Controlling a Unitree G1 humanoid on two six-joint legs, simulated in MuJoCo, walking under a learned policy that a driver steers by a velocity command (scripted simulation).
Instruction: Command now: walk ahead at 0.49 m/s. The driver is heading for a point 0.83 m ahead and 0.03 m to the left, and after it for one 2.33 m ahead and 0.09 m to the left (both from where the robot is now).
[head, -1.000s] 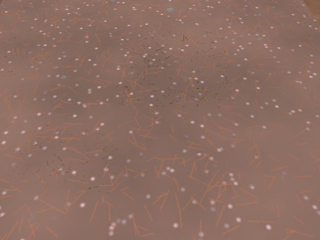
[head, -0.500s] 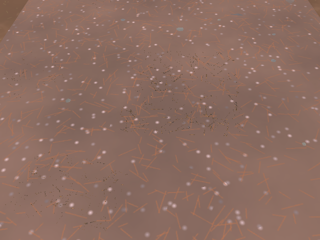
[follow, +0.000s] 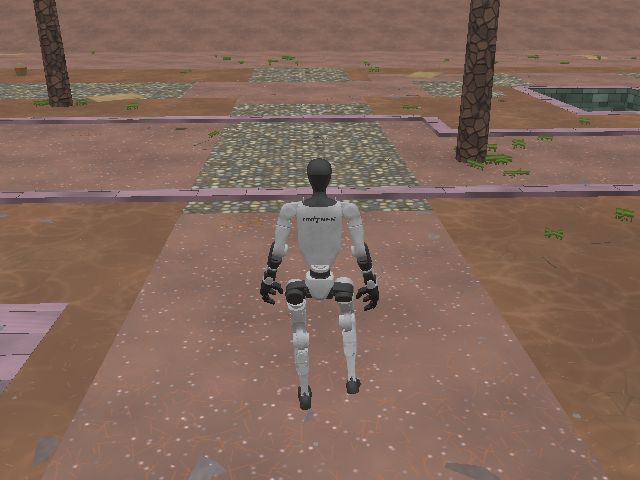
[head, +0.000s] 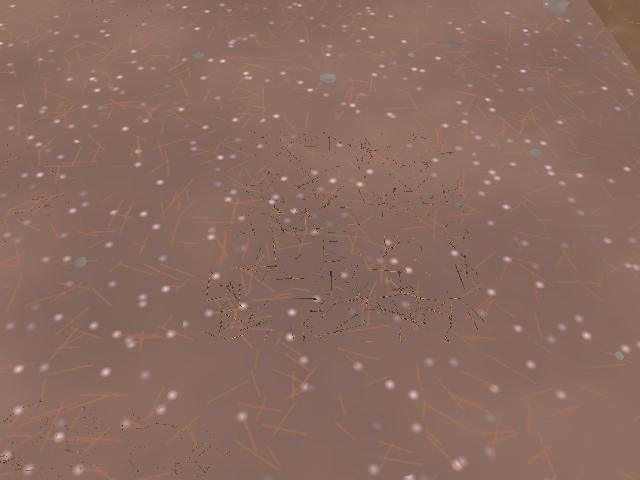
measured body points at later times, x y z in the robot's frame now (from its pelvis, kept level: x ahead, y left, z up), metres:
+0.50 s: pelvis +0.29 -0.08 +0.00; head +0.32 -0.09 +0.45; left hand +0.37 +0.19 -0.13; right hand +0.36 -0.34 -0.15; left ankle +0.24 +0.08 -0.65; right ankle +0.34 -0.16 -0.74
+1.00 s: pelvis +0.58 +0.00 -0.02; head +0.62 +0.01 +0.43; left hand +0.58 +0.28 -0.16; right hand +0.78 -0.23 -0.13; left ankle +0.65 +0.08 -0.74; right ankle +0.44 -0.17 -0.64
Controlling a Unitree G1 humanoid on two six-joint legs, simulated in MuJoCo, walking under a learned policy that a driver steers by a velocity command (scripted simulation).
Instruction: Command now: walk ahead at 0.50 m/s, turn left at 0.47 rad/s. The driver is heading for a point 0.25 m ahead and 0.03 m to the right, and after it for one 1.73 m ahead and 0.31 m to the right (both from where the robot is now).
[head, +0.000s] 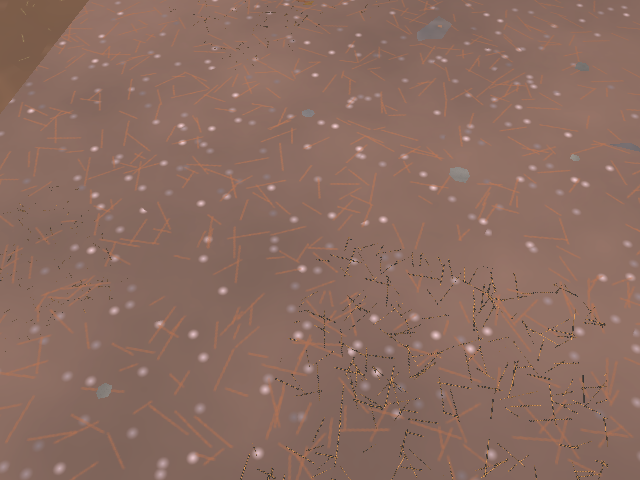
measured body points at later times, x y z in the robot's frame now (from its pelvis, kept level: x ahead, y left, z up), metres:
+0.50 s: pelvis +0.30 -0.05 -0.01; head +0.34 -0.06 +0.44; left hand +0.51 +0.18 -0.11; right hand +0.31 -0.34 -0.14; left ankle +0.10 +0.07 -0.68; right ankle +0.41 -0.14 -0.72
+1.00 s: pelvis +0.60 -0.06 +0.00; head +0.63 -0.06 +0.45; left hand +0.72 +0.19 -0.12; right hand +0.72 -0.36 -0.07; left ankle +0.72 +0.01 -0.72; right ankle +0.41 -0.14 -0.68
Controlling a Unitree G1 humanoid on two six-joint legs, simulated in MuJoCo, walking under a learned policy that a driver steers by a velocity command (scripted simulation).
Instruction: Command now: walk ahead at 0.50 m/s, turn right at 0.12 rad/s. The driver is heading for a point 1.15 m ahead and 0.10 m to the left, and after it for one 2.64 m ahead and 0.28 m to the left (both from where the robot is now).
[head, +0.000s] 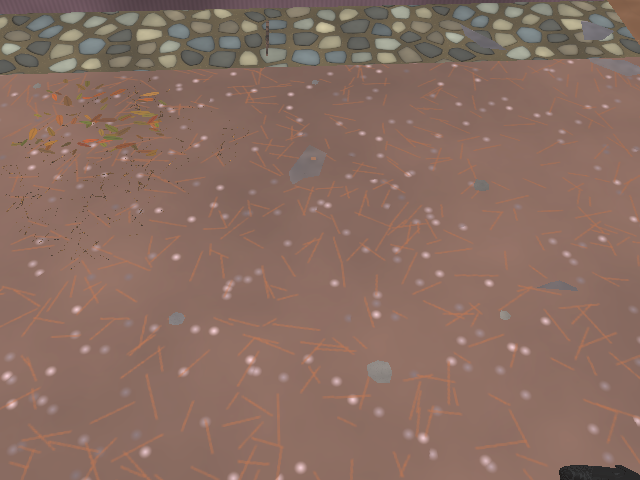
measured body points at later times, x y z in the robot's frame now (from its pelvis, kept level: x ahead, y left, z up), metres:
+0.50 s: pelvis +0.21 -0.02 +0.00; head +0.24 -0.03 +0.45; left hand +0.41 +0.21 -0.08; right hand +0.27 -0.30 -0.13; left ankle +0.11 +0.11 -0.68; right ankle +0.31 -0.13 -0.72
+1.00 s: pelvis +0.27 +0.00 +0.01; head +0.28 +0.00 +0.46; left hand +0.37 +0.25 -0.12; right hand +0.33 -0.25 -0.13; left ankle +0.24 +0.13 -0.72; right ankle +0.31 -0.13 -0.72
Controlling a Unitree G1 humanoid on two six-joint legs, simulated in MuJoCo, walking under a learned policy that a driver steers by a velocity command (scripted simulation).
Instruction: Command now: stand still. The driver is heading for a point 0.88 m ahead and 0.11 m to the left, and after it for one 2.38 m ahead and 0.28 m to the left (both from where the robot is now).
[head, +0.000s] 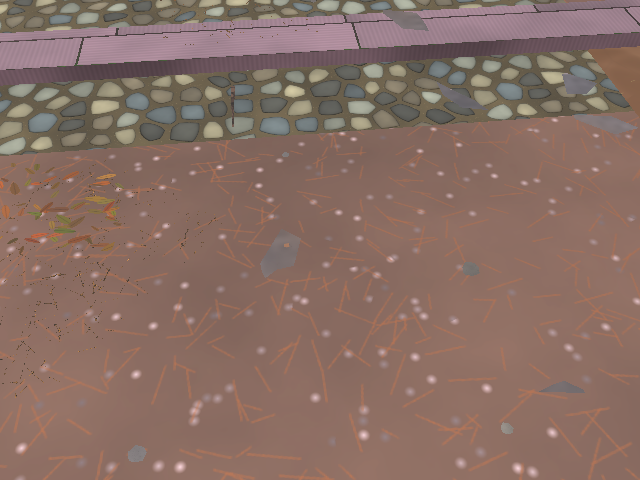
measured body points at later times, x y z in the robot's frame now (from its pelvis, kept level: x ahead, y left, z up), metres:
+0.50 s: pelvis +0.11 -0.03 +0.01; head +0.12 -0.04 +0.46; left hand +0.08 +0.22 -0.13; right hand +0.22 -0.30 -0.12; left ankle +0.12 +0.12 -0.65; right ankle +0.05 -0.11 -0.73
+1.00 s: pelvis +0.38 +0.05 +0.01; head +0.39 +0.06 +0.46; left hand +0.47 +0.32 -0.12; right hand +0.42 -0.21 -0.12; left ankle +0.41 +0.13 -0.73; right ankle +0.41 -0.12 -0.65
